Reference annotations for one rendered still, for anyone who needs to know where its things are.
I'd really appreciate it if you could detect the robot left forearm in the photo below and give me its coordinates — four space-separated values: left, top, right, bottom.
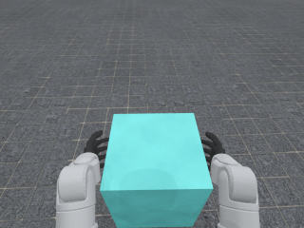
55 152 101 228

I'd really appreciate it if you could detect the carton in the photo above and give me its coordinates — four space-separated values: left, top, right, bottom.
100 113 214 228

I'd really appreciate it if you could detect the right robot hand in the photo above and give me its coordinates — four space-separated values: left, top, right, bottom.
200 131 225 171

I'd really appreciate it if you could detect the left robot hand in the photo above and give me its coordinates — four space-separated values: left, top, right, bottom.
84 130 109 168

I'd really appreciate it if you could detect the robot right forearm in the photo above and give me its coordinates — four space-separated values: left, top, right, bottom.
210 153 260 228

